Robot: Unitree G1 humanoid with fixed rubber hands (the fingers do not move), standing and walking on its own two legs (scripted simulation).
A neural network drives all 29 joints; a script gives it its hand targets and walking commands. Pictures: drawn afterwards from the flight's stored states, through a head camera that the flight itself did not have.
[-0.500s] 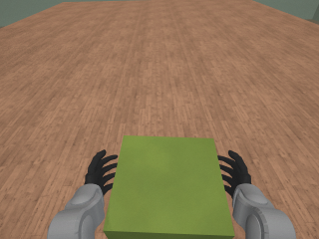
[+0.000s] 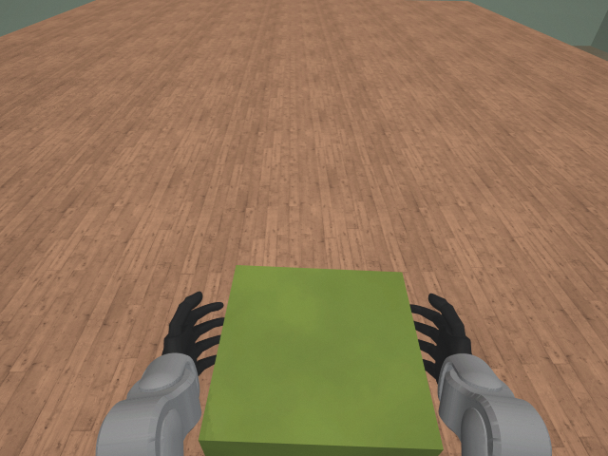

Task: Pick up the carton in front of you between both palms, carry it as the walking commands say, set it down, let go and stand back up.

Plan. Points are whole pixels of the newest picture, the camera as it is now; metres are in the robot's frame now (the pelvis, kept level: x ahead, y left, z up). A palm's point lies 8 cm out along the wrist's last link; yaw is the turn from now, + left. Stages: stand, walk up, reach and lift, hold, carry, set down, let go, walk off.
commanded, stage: carry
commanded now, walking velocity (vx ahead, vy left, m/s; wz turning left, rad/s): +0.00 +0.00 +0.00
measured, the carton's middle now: (313, 391) +0.23 +0.00 +0.01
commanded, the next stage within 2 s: none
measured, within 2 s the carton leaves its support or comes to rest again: neither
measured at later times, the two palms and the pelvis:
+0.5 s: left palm (230, 270) +0.37 +0.13 +0.09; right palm (435, 265) +0.38 -0.17 +0.09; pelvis +0.15 -0.03 -0.01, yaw +2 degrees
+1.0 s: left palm (219, 286) +0.37 +0.15 +0.05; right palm (416, 283) +0.38 -0.15 +0.06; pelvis +0.14 -0.01 -0.01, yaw +1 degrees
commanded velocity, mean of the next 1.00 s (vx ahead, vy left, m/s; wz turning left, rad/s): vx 0.00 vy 0.00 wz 0.00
